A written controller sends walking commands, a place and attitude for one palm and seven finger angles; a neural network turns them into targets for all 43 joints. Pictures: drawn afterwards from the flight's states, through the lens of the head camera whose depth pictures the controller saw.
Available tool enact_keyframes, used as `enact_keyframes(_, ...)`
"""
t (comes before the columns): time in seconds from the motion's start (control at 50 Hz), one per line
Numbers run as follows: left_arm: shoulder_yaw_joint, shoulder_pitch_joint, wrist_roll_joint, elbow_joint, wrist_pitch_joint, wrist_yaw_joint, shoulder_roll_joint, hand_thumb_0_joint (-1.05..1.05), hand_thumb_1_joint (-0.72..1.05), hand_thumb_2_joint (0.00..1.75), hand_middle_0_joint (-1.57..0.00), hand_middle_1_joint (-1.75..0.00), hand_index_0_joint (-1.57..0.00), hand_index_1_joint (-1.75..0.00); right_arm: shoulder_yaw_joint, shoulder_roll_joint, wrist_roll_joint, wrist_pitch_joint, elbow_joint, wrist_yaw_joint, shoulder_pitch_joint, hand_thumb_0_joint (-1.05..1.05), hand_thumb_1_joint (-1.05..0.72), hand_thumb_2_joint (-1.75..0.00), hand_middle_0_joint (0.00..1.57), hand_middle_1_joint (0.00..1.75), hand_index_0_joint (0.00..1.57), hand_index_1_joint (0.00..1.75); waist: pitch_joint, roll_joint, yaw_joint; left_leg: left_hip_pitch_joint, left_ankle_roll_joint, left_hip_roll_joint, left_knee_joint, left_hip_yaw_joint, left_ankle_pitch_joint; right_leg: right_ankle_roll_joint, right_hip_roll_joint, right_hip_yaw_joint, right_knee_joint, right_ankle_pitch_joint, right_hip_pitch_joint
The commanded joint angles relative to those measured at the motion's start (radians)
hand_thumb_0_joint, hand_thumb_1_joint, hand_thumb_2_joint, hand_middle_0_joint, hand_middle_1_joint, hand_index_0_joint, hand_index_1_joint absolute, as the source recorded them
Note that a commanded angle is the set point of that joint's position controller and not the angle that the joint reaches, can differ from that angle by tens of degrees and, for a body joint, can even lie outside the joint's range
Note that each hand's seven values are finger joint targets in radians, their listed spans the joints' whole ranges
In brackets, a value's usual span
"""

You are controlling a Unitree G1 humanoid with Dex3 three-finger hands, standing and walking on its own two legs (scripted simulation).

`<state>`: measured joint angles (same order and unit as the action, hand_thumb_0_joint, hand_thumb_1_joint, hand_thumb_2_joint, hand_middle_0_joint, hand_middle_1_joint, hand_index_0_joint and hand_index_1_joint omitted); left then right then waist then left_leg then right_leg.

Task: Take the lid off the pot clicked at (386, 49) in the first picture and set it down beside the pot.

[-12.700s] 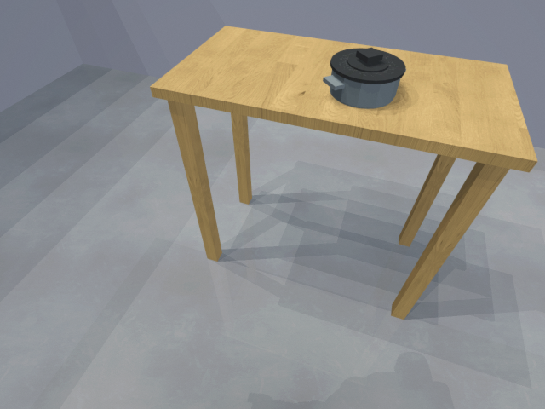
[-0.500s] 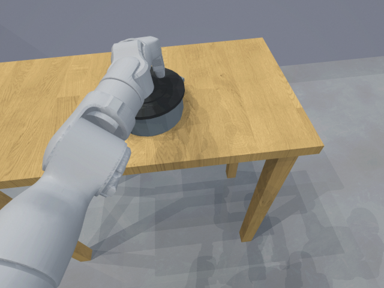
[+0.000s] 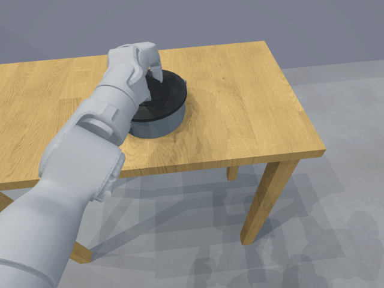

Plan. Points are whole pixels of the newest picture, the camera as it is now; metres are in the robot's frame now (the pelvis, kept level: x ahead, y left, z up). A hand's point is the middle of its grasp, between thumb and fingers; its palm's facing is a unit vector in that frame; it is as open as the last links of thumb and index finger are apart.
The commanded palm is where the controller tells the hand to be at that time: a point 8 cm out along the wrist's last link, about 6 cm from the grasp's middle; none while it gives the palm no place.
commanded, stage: close the fingers and squeeze the knob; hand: left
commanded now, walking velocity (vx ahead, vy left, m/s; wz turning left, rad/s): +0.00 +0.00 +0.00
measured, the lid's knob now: (146, 85) +0.52 +0.07 +0.15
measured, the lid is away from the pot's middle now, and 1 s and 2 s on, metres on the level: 0.00 0.00 0.01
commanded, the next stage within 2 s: lift the lid straight up in 1.06 s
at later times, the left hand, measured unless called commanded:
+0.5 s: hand (143, 84) +0.49 +0.07 +0.18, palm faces -0.39 -0.06 -0.92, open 8.1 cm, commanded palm +0.49 +0.07 +0.23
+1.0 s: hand (143, 84) +0.49 +0.07 +0.18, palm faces -0.39 -0.08 -0.92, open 8.1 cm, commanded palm +0.49 +0.07 +0.23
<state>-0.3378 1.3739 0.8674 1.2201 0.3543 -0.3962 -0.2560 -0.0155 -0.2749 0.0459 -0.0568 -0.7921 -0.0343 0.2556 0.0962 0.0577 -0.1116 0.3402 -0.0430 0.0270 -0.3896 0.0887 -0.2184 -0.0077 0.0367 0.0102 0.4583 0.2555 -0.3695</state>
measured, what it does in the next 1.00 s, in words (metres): stands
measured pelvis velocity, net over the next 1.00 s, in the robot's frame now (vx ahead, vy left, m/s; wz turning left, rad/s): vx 0.00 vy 0.00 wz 0.00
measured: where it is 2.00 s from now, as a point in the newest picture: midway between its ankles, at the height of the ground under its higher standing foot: outside the picture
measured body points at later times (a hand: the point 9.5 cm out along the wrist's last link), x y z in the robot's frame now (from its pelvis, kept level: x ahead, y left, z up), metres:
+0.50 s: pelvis +0.00 +0.00 +0.00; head +0.04 -0.03 +0.45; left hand +0.50 +0.07 +0.23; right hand +0.03 -0.26 -0.15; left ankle -0.02 +0.10 -0.74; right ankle -0.03 -0.12 -0.74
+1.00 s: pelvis +0.00 +0.00 +0.00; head +0.04 -0.03 +0.45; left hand +0.50 +0.07 +0.23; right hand +0.05 -0.27 -0.14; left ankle -0.02 +0.10 -0.74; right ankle -0.03 -0.12 -0.74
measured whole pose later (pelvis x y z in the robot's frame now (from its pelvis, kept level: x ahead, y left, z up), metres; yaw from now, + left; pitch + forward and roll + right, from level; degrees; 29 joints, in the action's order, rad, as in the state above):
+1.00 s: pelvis +0.00 +0.00 +0.00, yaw +0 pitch +10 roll +1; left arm -0.33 1.38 0.87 1.24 0.35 -0.39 -0.25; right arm -0.02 -0.28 0.04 -0.05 -0.80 -0.04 0.26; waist 0.10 0.06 -0.12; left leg 0.34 -0.04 0.03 -0.39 0.09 -0.22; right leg -0.01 0.04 0.01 0.46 0.26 -0.37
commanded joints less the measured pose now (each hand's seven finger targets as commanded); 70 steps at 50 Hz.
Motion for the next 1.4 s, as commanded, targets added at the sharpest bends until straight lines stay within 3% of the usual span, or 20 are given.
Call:
enact_keyframes(0.0,0.01,0.546,0.026,-0.157,-0.012,0.032,-0.142,0.0,0.17,0.92,-0.59,-1.02,-0.59,-1.02,0.036,-0.132,-0.005,0.021,0.074,-0.007,0.029,0.0,-0.9,-0.9,0.2,0.3,0.2,0.3,0.405,-0.128,-0.019,-0.3,-0.035,0.018,-0.048,-0.072,0.457,0.03,-0.061,0.015,-0.011,-0.433,0.067)
enact_keyframes(0.04,0.043,0.549,0.026,-0.147,-0.007,0.036,-0.189,0.0,0.19,0.91,-0.61,-1.03,-0.61,-1.03,0.035,-0.133,-0.005,0.02,0.075,-0.011,0.027,0.0,-0.9,-0.9,0.2,0.3,0.2,0.3,0.383,-0.161,-0.018,-0.27,-0.039,0.022,-0.038,-0.064,0.395,0.03,-0.062,0.012,-0.019,-0.417,0.084)
enact_keyframes(0.12,0.003,0.621,0.013,-0.166,-0.005,0.047,-0.129,0.0,0.24,0.87,-0.64,-1.04,-0.64,-1.04,0.031,-0.131,-0.001,0.026,0.071,-0.012,0.03,0.0,-0.9,-0.9,0.2,0.3,0.2,0.3,0.381,-0.12,-0.032,-0.284,-0.035,0.022,-0.03,-0.074,0.384,0.031,-0.062,0.015,-0.017,-0.395,0.051)
enact_keyframes(0.26,0.007,0.603,0.02,-0.15,-0.006,0.049,-0.125,0.0,0.34,0.8,-0.7,-1.06,-0.7,-1.06,0.034,-0.131,-0.006,0.037,0.07,-0.011,0.037,0.0,-0.9,-0.9,0.2,0.3,0.2,0.3,0.423,-0.14,-0.026,-0.305,-0.033,0.018,-0.038,-0.079,0.411,0.03,-0.062,0.013,-0.012,-0.396,0.056)
enact_keyframes(0.32,0.035,0.601,0.018,-0.145,-0.008,0.048,-0.166,0.0,0.38,0.75,-0.72,-1.06,-0.72,-1.06,0.033,-0.135,-0.007,0.037,0.067,-0.011,0.041,0.0,-0.9,-0.9,0.2,0.3,0.2,0.3,0.421,-0.139,-0.022,-0.285,-0.033,0.019,-0.034,-0.075,0.407,0.031,-0.061,0.012,-0.012,-0.408,0.074)
enact_keyframes(0.38,-0.013,0.593,-0.004,-0.138,-0.012,0.046,-0.082,0.0,0.43,0.7,-0.75,-1.06,-0.75,-1.06,0.038,-0.133,-0.005,0.042,0.062,-0.008,0.047,0.0,-0.9,-0.9,0.2,0.3,0.2,0.3,0.388,-0.115,-0.029,-0.295,-0.032,0.016,-0.037,-0.084,0.42,0.032,-0.064,0.02,-0.017,-0.39,0.037)
enact_keyframes(0.42,0.014,0.577,0.013,-0.142,-0.013,0.045,-0.128,0.0,0.46,0.67,-0.77,-1.06,-0.77,-1.06,0.037,-0.134,-0.01,0.048,0.063,-0.008,0.047,0.0,-0.9,-0.9,0.2,0.3,0.2,0.3,0.402,-0.141,-0.018,-0.299,-0.034,0.018,-0.039,-0.079,0.427,0.03,-0.064,0.014,-0.015,-0.401,0.055)
enact_keyframes(0.44,0.041,0.576,0.014,-0.146,-0.013,0.046,-0.17,0.0,0.43,0.7,-0.75,-1.05,-0.75,-1.05,0.035,-0.137,-0.012,0.048,0.064,-0.009,0.048,0.0,-0.9,-0.9,0.2,0.3,0.2,0.3,0.412,-0.153,-0.015,-0.284,-0.035,0.021,-0.034,-0.077,0.41,0.029,-0.063,0.013,-0.015,-0.407,0.08)
enact_keyframes(0.5,0.0,0.563,0.005,-0.133,-0.011,0.037,-0.108,0.0,0.39,0.76,-0.71,-1.03,-0.71,-1.03,0.035,-0.132,-0.009,0.047,0.065,-0.008,0.045,0.0,-0.9,-0.9,0.2,0.3,0.2,0.3,0.386,-0.146,-0.022,-0.28,-0.036,0.023,-0.038,-0.073,0.407,0.029,-0.063,0.015,-0.017,-0.408,0.064)
enact_keyframes(0.56,0.042,0.565,0.017,-0.106,-0.002,0.04,-0.188,0.0,0.39,0.79,-0.7,-1.02,-0.7,-1.02,0.031,-0.141,-0.007,0.042,0.062,-0.014,0.042,0.0,-0.9,-0.9,0.2,0.3,0.2,0.3,0.348,-0.172,-0.022,-0.222,-0.041,0.031,-0.02,-0.058,0.3,0.03,-0.062,0.008,-0.026,-0.384,0.088)
enact_keyframes(0.66,0.009,0.57,0.023,-0.127,-0.003,0.036,-0.145,0.0,0.42,0.81,-0.7,-1.02,-0.7,-1.02,0.031,-0.138,-0.004,0.039,0.068,-0.016,0.038,0.0,-0.9,-0.9,0.2,0.3,0.2,0.3,0.368,-0.147,-0.026,-0.241,-0.04,0.028,-0.025,-0.061,0.326,0.031,-0.061,0.009,-0.019,-0.391,0.077)
enact_keyframes(0.72,0.028,0.578,0.027,-0.169,-0.014,0.039,-0.173,0.0,0.44,0.82,-0.71,-1.03,-0.72,-1.02,0.033,-0.135,-0.008,0.039,0.077,-0.014,0.036,0.0,-0.9,-0.9,0.2,0.3,0.2,0.3,0.418,-0.136,-0.015,-0.27,-0.038,0.026,-0.035,-0.066,0.385,0.031,-0.06,0.008,-0.013,-0.42,0.097)
enact_keyframes(0.78,0.021,0.574,0.013,-0.15,-0.011,0.039,-0.153,0.0,0.47,0.84,-0.72,-1.04,-0.73,-1.03,0.038,-0.136,-0.006,0.034,0.07,-0.015,0.044,0.0,-0.9,-0.9,0.2,0.3,0.2,0.3,0.393,-0.128,-0.023,-0.256,-0.038,0.024,-0.034,-0.066,0.378,0.033,-0.061,0.013,-0.017,-0.416,0.089)
enact_keyframes(0.88,0.052,0.57,0.016,-0.145,-0.004,0.041,-0.207,0.0,0.52,0.87,-0.75,-1.05,-0.75,-1.04,0.034,-0.138,-0.006,0.029,0.076,-0.019,0.032,0.0,-0.9,-0.9,0.2,0.3,0.2,0.3,0.386,-0.137,-0.013,-0.229,-0.039,0.028,-0.024,-0.059,0.345,0.034,-0.059,0.007,-0.019,-0.42,0.116)
enact_keyframes(0.98,0.013,0.56,0.017,-0.157,-0.009,0.038,-0.141,0.0,0.57,0.89,-0.77,-1.06,-0.78,-1.05,0.037,-0.134,-0.006,0.028,0.075,-0.014,0.032,0.0,-0.9,-0.9,0.2,0.3,0.2,0.3,0.398,-0.127,-0.019,-0.277,-0.037,0.02,-0.041,-0.07,0.422,0.033,-0.063,0.013,-0.017,-0.429,0.081)
enact_keyframes(1.08,0.039,0.577,0.012,-0.154,-0.004,0.04,-0.179,0.0,0.61,0.91,-0.79,-1.07,-0.8,-1.06,0.034,-0.137,-0.009,0.027,0.073,-0.018,0.031,0.0,-0.9,-0.9,0.2,0.3,0.2,0.3,0.39,-0.137,-0.017,-0.251,-0.038,0.027,-0.03,-0.063,0.364,0.034,-0.062,0.012,-0.019,-0.418,0.1)
enact_keyframes(1.14,0.012,0.573,0.02,-0.142,0.001,0.035,-0.145,0.0,0.62,0.92,-0.79,-1.07,-0.8,-1.07,0.03,-0.131,-0.004,0.03,0.073,-0.016,0.025,0.0,-0.9,-0.9,0.2,0.3,0.2,0.3,0.379,-0.143,-0.023,-0.261,-0.039,0.027,-0.031,-0.064,0.361,0.031,-0.062,0.012,-0.018,-0.405,0.08)
enact_keyframes(1.28,0.033,0.678,0.014,-0.215,-0.024,0.044,-0.185,0.0,0.63,0.93,-0.8,-1.07,-0.8,-1.07,0.034,-0.127,-0.011,0.052,0.074,-0.022,0.033,0.0,-0.9,-0.9,0.2,0.3,0.2,0.3,0.461,-0.094,-0.02,-0.313,-0.036,0.022,-0.041,-0.08,0.432,0.033,-0.06,0.006,-0.015,-0.436,0.098)
enact_keyframes(1.34,0.047,0.701,0.024,-0.176,-0.017,0.044,-0.219,0.0,0.63,0.93,-0.8,-1.07,-0.8,-1.07,0.03,-0.129,-0.005,0.06,0.064,-0.027,0.037,0.0,-0.9,-0.9,0.2,0.3,0.2,0.3,0.414,-0.144,-0.033,-0.284,-0.041,0.028,-0.028,-0.074,0.372,0.03,-0.062,0.004,-0.025,-0.416,0.093)
enact_keyframes(1.38,0.054,0.744,0.011,-0.222,-0.028,0.051,-0.225,0.0,0.63,0.93,-0.8,-1.07,-0.8,-1.07,0.034,-0.131,-0.009,0.072,0.066,-0.029,0.044,0.0,-0.9,-0.9,0.2,0.3,0.2,0.3,0.457,-0.112,-0.028,-0.311,-0.037,0.022,-0.029,-0.083,0.411,0.033,-0.06,0.004,-0.022,-0.43,0.098)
